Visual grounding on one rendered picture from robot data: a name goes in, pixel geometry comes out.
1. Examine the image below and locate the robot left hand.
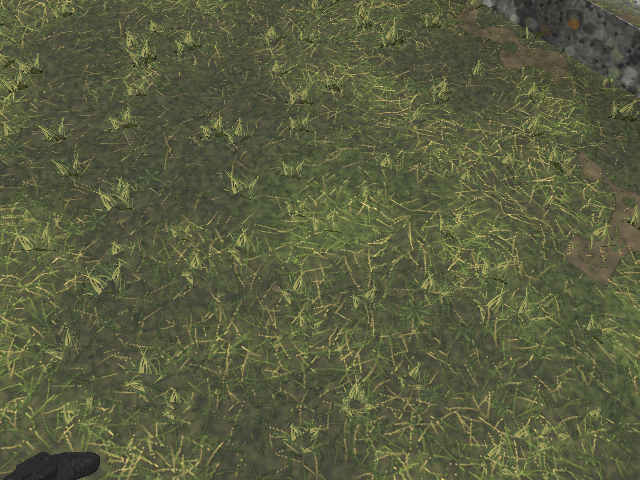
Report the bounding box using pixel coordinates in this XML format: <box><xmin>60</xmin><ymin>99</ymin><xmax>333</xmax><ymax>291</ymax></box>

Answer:
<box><xmin>3</xmin><ymin>452</ymin><xmax>100</xmax><ymax>480</ymax></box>

